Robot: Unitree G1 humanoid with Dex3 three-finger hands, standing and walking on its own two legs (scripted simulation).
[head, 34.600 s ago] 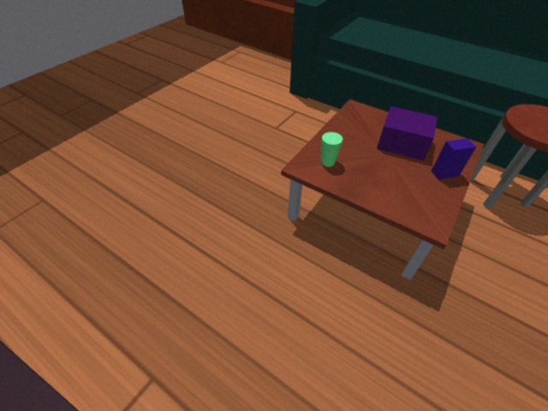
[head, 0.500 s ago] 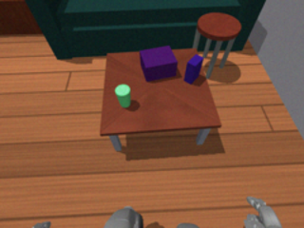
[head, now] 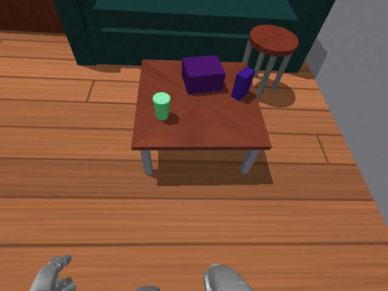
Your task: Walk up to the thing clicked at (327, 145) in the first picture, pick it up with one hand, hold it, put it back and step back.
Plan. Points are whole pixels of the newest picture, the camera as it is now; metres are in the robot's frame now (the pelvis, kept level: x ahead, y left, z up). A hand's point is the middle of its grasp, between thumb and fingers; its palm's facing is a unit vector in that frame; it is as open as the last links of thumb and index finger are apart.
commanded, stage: step back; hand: left
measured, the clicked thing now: (162, 107) +0.93 +0.13 -0.38
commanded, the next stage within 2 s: stand in 1.74 s
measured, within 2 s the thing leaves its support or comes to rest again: neither
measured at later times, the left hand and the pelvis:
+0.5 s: hand out of the picture -0.06 +0.25 -0.14, palm faces -0.03 -0.89 -0.45, open 7.4 cm; pelvis -0.17 -0.02 -0.01, yaw -1 degrees
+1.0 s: hand out of the picture -0.24 +0.22 -0.14, palm faces -0.02 -0.92 -0.40, open 7.4 cm; pelvis -0.27 -0.04 +0.00, yaw -3 degrees
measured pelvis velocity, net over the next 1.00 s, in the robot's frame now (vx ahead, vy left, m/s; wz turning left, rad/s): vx -0.27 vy -0.04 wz -0.04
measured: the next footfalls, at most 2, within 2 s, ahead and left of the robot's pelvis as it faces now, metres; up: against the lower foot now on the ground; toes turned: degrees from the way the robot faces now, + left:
right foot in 0.22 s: -0.08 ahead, -0.15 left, +0.00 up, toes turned -2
left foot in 0.54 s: -0.15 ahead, +0.09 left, +0.00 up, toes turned -2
